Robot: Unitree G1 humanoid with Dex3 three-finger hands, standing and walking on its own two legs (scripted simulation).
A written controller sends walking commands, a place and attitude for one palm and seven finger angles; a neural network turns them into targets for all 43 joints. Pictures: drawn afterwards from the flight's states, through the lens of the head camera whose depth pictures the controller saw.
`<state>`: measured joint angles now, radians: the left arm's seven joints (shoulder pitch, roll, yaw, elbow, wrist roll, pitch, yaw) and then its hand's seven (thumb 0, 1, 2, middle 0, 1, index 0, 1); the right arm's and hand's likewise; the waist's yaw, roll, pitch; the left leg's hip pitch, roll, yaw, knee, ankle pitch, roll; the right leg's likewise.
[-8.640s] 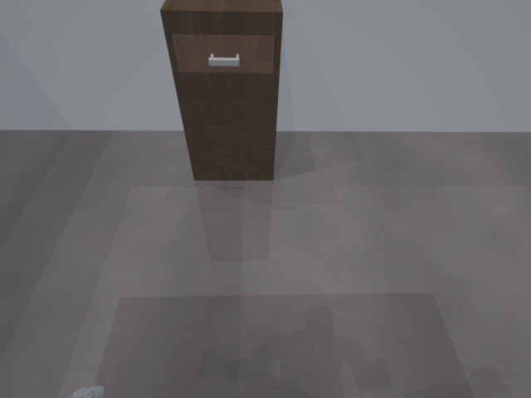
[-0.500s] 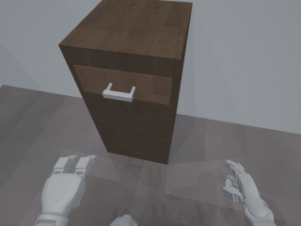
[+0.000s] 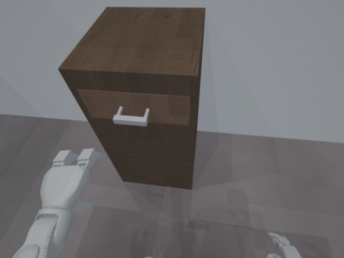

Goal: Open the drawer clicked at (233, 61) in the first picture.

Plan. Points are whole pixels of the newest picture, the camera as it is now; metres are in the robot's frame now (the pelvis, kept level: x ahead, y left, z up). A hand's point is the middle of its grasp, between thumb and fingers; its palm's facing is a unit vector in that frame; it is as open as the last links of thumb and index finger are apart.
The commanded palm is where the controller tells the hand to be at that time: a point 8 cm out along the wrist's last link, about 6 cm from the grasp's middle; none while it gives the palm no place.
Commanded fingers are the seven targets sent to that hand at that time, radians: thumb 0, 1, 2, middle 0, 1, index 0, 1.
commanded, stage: raise the hand with hooked fingers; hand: left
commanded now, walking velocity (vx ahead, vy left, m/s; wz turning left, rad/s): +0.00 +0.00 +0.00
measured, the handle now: (132, 115) +0.55 +0.20 -0.06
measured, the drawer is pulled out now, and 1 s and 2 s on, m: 0.00 0.00 0.00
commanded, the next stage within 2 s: move the hooked fingers above the handle in 0.90 s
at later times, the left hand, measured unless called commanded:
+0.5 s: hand (62, 155) +0.30 +0.27 +0.10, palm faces +0.03 -0.08 -1.00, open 13.8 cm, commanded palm +0.28 +0.27 +0.15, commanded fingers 0.00 -0.50 0.30 -0.30 -1.20 -0.30 -1.20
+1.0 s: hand (65, 158) +0.29 +0.26 +0.10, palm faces +0.05 -0.10 -0.99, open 13.8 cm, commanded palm +0.27 +0.26 +0.15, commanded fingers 0.00 -0.50 0.30 -0.30 -1.20 -0.30 -1.20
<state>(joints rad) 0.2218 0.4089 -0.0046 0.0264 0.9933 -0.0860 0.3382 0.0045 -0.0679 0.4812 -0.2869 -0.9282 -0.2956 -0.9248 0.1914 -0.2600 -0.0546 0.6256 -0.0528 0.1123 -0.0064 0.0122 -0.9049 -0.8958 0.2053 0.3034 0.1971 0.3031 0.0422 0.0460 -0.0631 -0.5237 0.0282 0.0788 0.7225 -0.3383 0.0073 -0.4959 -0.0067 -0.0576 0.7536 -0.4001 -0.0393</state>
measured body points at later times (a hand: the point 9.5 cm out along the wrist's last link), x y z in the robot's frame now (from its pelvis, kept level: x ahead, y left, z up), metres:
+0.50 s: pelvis +0.00 +0.02 +0.02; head +0.02 +0.00 +0.47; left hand +0.29 +0.27 +0.15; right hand +0.21 -0.18 -0.09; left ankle +0.01 +0.12 -0.71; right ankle -0.01 -0.09 -0.71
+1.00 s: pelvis -0.01 +0.02 +0.02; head +0.01 -0.01 +0.47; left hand +0.28 +0.26 +0.15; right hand +0.16 -0.22 -0.10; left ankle +0.01 +0.12 -0.71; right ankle -0.01 -0.09 -0.71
